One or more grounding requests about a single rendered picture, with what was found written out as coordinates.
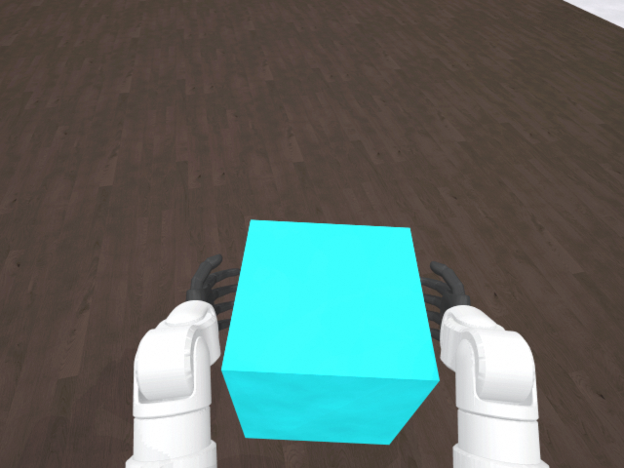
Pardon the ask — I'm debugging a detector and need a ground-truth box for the right robot forearm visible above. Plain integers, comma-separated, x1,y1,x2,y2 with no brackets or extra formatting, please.
440,305,549,468

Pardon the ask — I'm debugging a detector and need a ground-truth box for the right robot hand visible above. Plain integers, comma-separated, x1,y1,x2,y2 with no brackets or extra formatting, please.
419,261,471,341

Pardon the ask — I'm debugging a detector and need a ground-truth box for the left robot forearm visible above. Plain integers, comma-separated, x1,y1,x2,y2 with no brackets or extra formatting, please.
126,300,220,468

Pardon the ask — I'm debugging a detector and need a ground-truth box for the carton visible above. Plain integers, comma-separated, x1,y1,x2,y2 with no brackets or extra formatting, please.
221,220,440,445

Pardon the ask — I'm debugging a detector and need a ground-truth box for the left robot hand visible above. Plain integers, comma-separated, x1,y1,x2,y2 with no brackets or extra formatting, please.
185,254,241,331

